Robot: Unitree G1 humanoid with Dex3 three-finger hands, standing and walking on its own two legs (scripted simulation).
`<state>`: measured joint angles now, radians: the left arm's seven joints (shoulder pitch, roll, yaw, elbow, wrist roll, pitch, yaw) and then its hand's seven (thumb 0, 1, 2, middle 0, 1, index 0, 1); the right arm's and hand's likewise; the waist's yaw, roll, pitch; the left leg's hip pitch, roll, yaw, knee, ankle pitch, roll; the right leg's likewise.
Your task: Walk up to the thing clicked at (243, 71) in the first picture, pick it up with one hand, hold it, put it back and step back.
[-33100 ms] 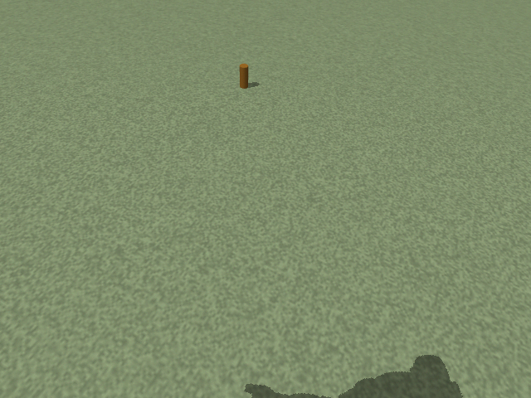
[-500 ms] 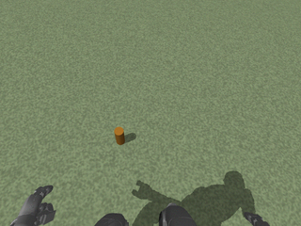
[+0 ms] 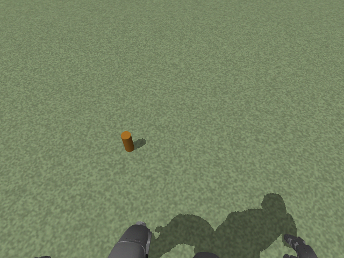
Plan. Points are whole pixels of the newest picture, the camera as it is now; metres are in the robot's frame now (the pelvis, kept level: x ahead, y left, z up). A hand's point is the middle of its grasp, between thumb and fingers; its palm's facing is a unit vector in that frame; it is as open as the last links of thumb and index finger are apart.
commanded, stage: step back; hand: left
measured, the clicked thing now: (127, 142) +0.78 +0.31 -0.67
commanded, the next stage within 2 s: stand in 1.70 s
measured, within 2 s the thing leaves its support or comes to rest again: neither
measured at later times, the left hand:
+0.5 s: hand out of the picture -0.07 +0.24 -0.13, palm faces +0.09 -0.92 -0.39, open 7.4 cm
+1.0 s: hand out of the picture -0.25 +0.25 -0.13, palm faces +0.11 -0.90 -0.42, open 7.4 cm
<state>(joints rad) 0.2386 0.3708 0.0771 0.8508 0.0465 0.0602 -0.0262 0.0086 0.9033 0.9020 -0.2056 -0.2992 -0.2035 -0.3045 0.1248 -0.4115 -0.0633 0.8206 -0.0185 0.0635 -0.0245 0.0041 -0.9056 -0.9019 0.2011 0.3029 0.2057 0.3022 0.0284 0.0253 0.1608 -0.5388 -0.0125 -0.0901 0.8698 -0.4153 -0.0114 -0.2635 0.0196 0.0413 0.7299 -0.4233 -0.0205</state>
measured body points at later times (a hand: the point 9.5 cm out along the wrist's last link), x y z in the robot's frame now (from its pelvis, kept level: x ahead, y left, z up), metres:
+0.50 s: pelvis -0.16 -0.04 +0.01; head -0.11 -0.02 +0.45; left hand -0.07 +0.29 -0.11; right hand -0.03 -0.33 -0.10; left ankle -0.12 +0.10 -0.71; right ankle -0.18 -0.16 -0.66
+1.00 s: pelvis -0.25 -0.04 +0.01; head -0.24 -0.04 +0.46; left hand -0.25 +0.29 -0.10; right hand -0.16 -0.34 -0.11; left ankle -0.25 +0.08 -0.71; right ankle -0.22 -0.16 -0.69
